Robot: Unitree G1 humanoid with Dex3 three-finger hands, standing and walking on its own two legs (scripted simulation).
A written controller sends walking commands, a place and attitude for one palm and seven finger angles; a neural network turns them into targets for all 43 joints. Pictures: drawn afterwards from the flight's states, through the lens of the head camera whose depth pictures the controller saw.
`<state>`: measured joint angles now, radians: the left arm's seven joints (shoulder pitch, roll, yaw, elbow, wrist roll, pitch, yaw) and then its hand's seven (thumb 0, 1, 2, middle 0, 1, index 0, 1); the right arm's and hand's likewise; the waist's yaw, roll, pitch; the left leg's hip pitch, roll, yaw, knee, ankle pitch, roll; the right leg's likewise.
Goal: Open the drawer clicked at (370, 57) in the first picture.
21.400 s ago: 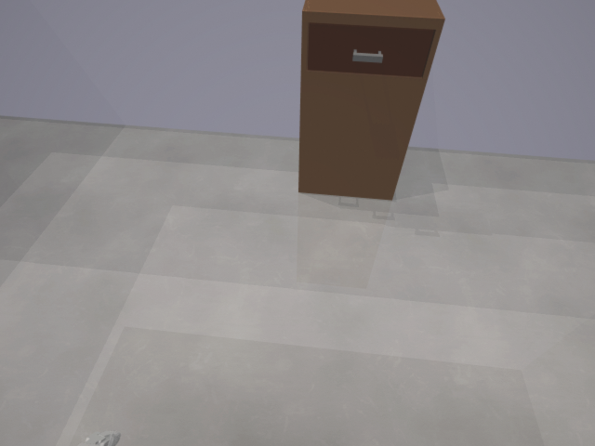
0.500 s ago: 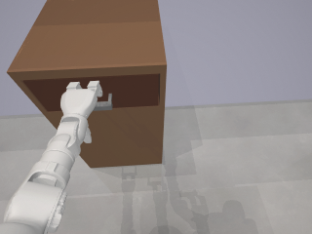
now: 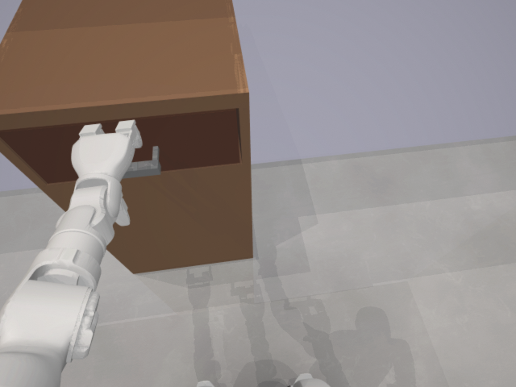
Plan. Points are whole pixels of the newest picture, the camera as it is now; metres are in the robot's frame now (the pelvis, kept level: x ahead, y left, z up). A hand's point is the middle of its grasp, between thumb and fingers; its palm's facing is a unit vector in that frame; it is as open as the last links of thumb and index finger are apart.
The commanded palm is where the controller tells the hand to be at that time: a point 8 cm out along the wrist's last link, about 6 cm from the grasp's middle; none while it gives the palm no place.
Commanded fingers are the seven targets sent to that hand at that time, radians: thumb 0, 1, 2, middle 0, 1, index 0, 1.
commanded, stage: re-aim the fingers above the handle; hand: left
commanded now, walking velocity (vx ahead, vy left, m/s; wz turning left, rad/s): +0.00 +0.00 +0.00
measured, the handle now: (133, 161) +0.53 +0.22 -0.03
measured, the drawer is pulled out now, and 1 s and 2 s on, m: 0.00 0.00 0.00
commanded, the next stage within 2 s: lower the fingers behind the handle in 1.46 s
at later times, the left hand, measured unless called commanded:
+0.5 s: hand (108, 172) +0.47 +0.24 +0.02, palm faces -0.04 -0.02 -1.00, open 13.8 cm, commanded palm +0.45 +0.24 +0.08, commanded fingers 0.00 -0.50 0.30 -0.30 -1.20 -0.30 -1.20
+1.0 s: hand (112, 175) +0.46 +0.23 +0.03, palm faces -0.05 +0.00 -1.00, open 13.8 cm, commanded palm +0.44 +0.22 +0.08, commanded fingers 0.00 -0.50 0.30 -0.30 -1.20 -0.30 -1.20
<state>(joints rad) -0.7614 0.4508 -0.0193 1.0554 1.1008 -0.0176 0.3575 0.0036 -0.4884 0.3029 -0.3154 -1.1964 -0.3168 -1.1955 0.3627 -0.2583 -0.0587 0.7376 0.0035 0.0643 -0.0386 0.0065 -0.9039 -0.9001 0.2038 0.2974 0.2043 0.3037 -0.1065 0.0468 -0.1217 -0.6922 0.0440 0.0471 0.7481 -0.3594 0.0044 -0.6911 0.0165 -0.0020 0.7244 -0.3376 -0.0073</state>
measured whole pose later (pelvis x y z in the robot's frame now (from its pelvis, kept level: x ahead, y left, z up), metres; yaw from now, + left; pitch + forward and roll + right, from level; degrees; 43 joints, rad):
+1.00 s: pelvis +0.00 +0.00 +0.00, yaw +0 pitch +16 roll -1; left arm -0.75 0.42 -0.07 1.03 1.08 0.02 0.34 0.00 -0.49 0.30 -0.32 -1.20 -0.32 -1.20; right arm 0.33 -0.25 -0.06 0.73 0.00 0.07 -0.03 0.01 -0.90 -0.90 0.20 0.30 0.20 0.30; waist -0.08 0.05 -0.13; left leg -0.66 0.04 0.04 0.74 -0.36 0.01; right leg -0.65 0.01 -0.01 0.71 -0.34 0.00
